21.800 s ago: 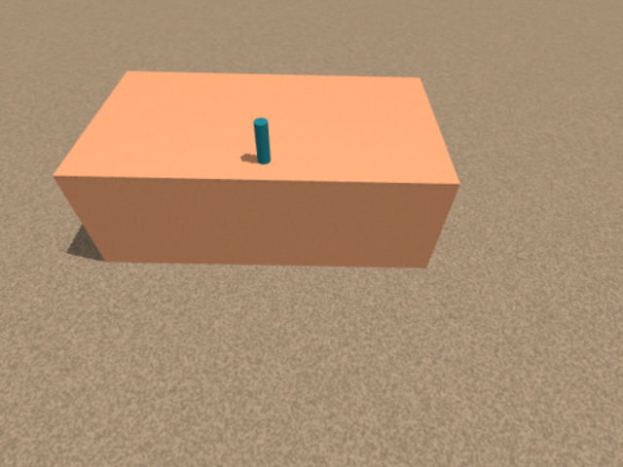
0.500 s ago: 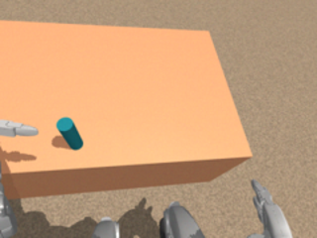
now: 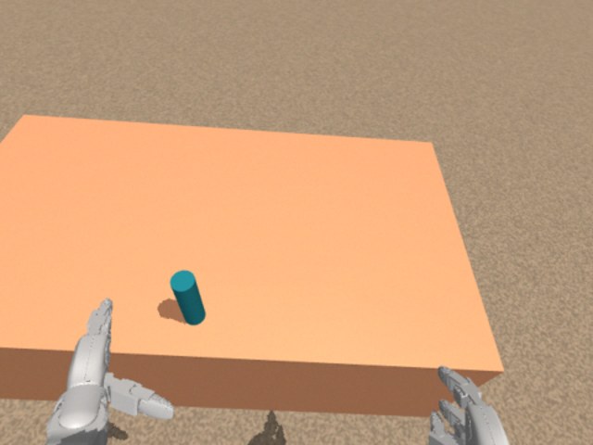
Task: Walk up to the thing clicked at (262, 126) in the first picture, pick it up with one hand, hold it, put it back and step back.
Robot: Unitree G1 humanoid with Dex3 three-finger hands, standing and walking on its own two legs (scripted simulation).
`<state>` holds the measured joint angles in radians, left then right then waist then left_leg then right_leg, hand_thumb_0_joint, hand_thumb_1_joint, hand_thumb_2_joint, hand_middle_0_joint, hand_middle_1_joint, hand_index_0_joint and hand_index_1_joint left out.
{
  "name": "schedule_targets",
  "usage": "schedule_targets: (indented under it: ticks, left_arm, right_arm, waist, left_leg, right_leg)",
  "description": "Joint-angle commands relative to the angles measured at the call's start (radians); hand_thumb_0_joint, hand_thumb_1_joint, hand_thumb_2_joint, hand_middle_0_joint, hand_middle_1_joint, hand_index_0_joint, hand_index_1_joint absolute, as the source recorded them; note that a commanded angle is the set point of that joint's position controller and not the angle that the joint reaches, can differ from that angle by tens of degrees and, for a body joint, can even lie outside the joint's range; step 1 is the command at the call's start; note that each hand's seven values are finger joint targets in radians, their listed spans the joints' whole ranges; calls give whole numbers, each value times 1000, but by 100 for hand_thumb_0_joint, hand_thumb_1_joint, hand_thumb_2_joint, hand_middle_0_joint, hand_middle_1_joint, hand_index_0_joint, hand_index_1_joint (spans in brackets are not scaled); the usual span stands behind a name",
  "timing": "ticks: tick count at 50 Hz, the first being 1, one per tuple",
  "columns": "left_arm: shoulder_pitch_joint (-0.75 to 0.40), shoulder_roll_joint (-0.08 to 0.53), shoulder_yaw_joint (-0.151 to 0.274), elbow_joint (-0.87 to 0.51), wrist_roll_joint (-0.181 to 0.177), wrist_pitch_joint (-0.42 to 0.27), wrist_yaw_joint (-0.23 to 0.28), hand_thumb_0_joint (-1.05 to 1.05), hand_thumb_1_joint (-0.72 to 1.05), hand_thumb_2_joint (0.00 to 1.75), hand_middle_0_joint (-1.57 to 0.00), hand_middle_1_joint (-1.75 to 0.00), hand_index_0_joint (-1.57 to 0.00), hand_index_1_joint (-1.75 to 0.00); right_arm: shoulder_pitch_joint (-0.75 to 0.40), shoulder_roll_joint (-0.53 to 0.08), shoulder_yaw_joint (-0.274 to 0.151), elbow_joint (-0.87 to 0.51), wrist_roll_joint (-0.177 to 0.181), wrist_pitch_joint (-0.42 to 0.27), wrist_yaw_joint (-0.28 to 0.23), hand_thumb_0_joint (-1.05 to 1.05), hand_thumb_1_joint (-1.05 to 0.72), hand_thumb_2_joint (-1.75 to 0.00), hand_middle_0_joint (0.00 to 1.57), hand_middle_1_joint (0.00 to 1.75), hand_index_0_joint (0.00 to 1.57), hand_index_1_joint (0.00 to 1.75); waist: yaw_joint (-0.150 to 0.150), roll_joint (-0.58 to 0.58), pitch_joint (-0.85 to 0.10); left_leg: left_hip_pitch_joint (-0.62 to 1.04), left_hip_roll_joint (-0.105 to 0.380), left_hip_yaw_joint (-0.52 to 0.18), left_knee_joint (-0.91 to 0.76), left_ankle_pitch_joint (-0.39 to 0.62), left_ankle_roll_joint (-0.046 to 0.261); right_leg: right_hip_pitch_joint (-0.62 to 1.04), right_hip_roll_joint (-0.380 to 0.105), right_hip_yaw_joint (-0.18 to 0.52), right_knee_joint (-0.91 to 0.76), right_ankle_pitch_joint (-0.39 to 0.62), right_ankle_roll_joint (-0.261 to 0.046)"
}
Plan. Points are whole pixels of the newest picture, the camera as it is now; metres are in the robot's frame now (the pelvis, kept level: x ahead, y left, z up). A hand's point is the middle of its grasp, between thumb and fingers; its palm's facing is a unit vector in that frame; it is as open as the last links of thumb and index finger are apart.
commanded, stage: home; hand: left
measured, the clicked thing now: (189, 299) +0.43 +0.20 -0.20
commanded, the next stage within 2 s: none
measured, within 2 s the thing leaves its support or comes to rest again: neither
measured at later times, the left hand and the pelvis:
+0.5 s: hand out of the picture +0.16 +0.17 -0.06, palm faces +0.13 -0.95 -0.29, open 17.5 cm; pelvis -0.01 -0.02 +0.00, yaw +2 degrees
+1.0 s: hand out of the picture +0.05 +0.24 -0.10, palm faces +0.00 -0.91 -0.41, open 17.4 cm; pelvis +0.00 -0.02 +0.03, yaw +2 degrees
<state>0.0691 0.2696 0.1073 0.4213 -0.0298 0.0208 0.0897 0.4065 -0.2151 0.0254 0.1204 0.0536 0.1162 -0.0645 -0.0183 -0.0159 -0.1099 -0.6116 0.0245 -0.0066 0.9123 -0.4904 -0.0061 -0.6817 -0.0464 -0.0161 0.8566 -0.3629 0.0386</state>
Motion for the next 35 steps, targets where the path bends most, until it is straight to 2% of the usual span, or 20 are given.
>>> schedule_targets:
  ticks: [1,2,4,5,6,7,9,10,12,15,17,18,23,28,30,31,32,33,34,35]
  left_arm:
    - [34,94,-14,-336,-8,-38,25,0,-61,1,-5,-4,-5,-4]
    - [100,69,-32,-352,-8,-33,23,0,-61,2,-5,-4,-5,-5]
    - [183,64,-37,-396,-7,-23,24,0,-61,2,-5,-5,-5,-5]
    - [237,124,19,-434,-2,-11,44,0,-60,3,-5,-5,-5,-5]
    - [278,58,-45,-447,-1,1,41,0,-61,3,-5,-5,-5,-5]
    - [237,66,-60,-524,-5,6,44,0,-56,5,-6,-6,-6,-6]
    - [252,53,-72,-522,0,19,53,0,-60,3,-6,-5,-5,-5]
    - [288,52,-68,-492,5,22,56,0,-58,5,-6,-6,-6,-6]
    - [275,49,-73,-520,11,26,57,0,-57,5,-6,-6,-6,-6]
    - [236,81,-47,-552,17,39,68,0,-58,5,-6,-6,-6,-6]
    - [310,51,-65,-492,21,57,67,0,-58,5,-6,-6,-6,-6]
    - [276,38,-84,-532,20,61,68,0,-59,4,-6,-6,-6,-6]
    - [364,27,-84,-491,26,96,69,0,-58,4,-6,-6,-6,-6]
    - [355,49,-58,-494,30,115,71,0,-60,3,-5,-5,-5,-5]
    - [334,43,-66,-513,30,119,69,0,-57,4,-5,-5,-5,-5]
    - [237,189,-13,-162,120,45,16,0,-51,8,-5,-6,-5,-6]
    - [265,200,-8,-108,129,16,-9,0,-53,7,-5,-6,-5,-6]
    - [277,193,-24,-79,124,-7,-28,0,-51,8,-5,-6,-5,-6]
    - [256,189,-38,-43,113,-23,-40,0,-53,7,-5,-6,-5,-6]
    - [238,186,-46,-7,106,-34,-49,0,-55,6,-5,-5,-5,-5]
  right_arm:
    - [-6,-104,-68,-149,-4,-63,-19,0,-87,-89,20,30,20,30]
    - [-13,-105,-71,-160,-4,-64,-19,0,-88,-89,20,30,20,30]
    - [-4,-110,-82,-159,-4,-66,-23,0,-87,-89,20,30,20,30]
    - [-66,-122,-57,131,-2,-60,-41,0,-86,-88,20,30,20,30]
    - [-69,-113,-52,83,-3,-73,-50,0,-86,-88,20,30,20,30]
    - [-90,-104,-48,72,-1,-88,-56,0,-89,-90,20,30,20,30]
    - [-119,-107,-50,109,-6,-104,-70,0,-87,-89,20,30,20,30]
    - [-123,-111,-50,136,-10,-110,-76,0,-88,-89,20,30,20,30]
    - [-147,-115,-56,152,-19,-127,-87,0,-89,-90,20,30,20,30]
    - [-173,-110,-51,187,-27,-156,-101,0,-89,-90,20,30,20,30]
    - [-186,-107,-48,200,-32,-175,-107,0,-89,-90,20,30,20,30]
    - [-189,-105,-48,202,-32,-187,-108,0,-87,-89,20,30,20,30]
    - [-205,-100,-45,232,-36,-227,-105,0,-89,-90,20,30,20,30]
    - [-208,-104,-48,244,-36,-249,-100,0,-89,-90,20,30,20,30]
    - [-212,-98,-45,242,-37,-257,-102,0,-89,-90,20,30,20,30]
    - [-209,-241,-93,453,-154,-196,-46,0,-89,-90,20,30,20,30]
    - [-187,-256,-105,488,-158,-170,-26,0,-90,-90,20,30,20,30]
    - [-203,-260,-111,485,-152,-155,-10,0,-90,-90,20,30,20,30]
    - [-214,-259,-110,487,-137,-152,2,0,-90,-90,20,30,20,30]
    - [-219,-250,-106,497,-123,-152,16,0,-90,-90,20,30,20,30]
  waist:
    - [12,96,-190]
    - [17,72,-194]
    - [15,43,-175]
    - [30,86,-110]
    - [0,53,-106]
    - [-4,46,-104]
    - [-20,34,-70]
    - [-20,29,-71]
    - [-30,24,-100]
    - [-19,23,-104]
    - [-16,4,-93]
    - [-13,-6,-86]
    - [12,-4,-76]
    - [13,13,-71]
    - [6,3,-64]
    - [20,31,24]
    - [13,62,-13]
    - [22,84,2]
    - [27,101,0]
    - [29,88,1]
  left_leg:
    - [89,-12,20,-182,360,-19]
    - [87,-13,20,-181,364,-18]
    - [81,-18,29,-174,354,-10]
    - [75,-19,6,-172,326,-10]
    - [79,-20,13,-166,328,-5]
    - [76,-21,16,-170,294,3]
    - [69,-20,16,-168,256,9]
    - [67,-20,14,-161,261,8]
    - [82,-17,10,-152,274,10]
    - [78,-28,17,-148,224,18]
    - [76,-30,18,-154,193,19]
    - [72,-31,19,-160,173,21]
    - [62,-34,19,-170,175,18]
    - [55,-32,17,-169,185,16]
    - [56,-33,21,-169,176,17]
    - [154,11,-63,-220,252,13]
    - [209,32,-72,-229,237,40]
    - [201,31,-110,-257,163,57]
    - [215,40,-125,-279,145,67]
    - [226,36,-118,-289,150,62]
  right_leg:
    - [220,37,-43,-71,225,-60]
    - [225,37,-46,-71,229,-59]
    - [231,35,-44,-77,233,-53]
    - [238,44,-57,-88,216,-54]
    - [232,42,-53,-98,223,-52]
    - [230,41,-50,-108,211,-48]
    - [205,40,-51,-112,184,-43]
    - [203,41,-52,-107,184,-44]
    - [209,41,-51,-102,197,-43]
    - [227,32,-43,-127,160,-37]
    - [234,32,-45,-144,129,-34]
    - [234,29,-45,-153,112,-32]
    - [256,30,-54,-158,104,-34]
    - [257,34,-57,-158,110,-36]
    - [252,34,-53,-165,103,-34]
    - [297,-28,23,-164,127,-95]
    - [283,-37,29,-154,116,-106]
    - [267,-26,19,-169,57,-106]
    - [288,-24,21,-157,53,-106]
    - [296,-30,27,-174,65,-103]
